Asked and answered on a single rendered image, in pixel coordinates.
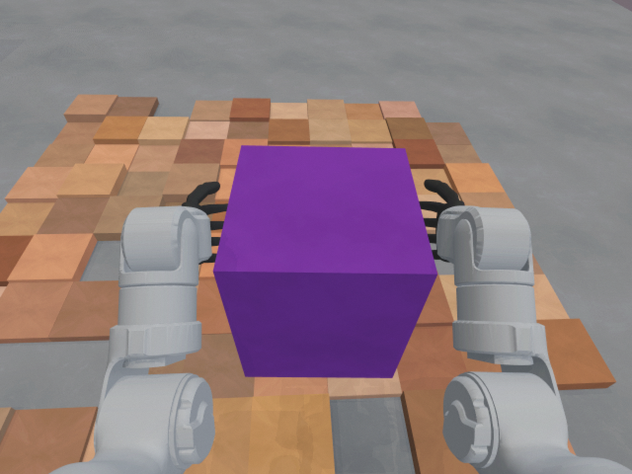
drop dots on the right robot hand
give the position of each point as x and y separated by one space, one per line
449 195

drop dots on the left robot forearm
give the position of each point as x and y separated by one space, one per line
160 249

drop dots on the carton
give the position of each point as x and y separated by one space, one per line
324 263

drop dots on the left robot hand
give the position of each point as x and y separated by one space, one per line
196 197

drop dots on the robot right upper arm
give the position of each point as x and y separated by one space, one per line
512 423

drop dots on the right robot forearm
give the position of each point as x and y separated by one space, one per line
490 249

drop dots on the robot left upper arm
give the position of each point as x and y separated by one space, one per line
151 424

